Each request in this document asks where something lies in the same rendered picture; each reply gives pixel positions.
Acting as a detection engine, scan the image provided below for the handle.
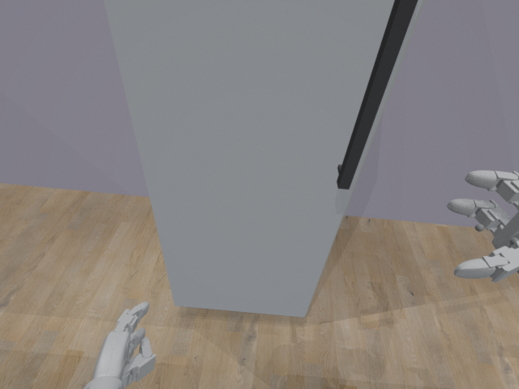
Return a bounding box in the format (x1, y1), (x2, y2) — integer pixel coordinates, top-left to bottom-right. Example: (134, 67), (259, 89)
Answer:
(337, 0), (418, 190)

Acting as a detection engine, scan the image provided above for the left robot hand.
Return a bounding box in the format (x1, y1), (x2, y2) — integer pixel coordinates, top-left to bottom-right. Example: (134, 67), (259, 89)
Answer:
(92, 301), (156, 388)

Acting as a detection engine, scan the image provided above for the fridge door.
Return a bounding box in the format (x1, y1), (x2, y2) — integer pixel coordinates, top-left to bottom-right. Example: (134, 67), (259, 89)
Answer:
(104, 0), (423, 318)

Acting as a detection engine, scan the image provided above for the right robot hand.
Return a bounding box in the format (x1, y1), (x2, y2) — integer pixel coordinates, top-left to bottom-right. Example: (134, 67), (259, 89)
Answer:
(447, 170), (519, 283)

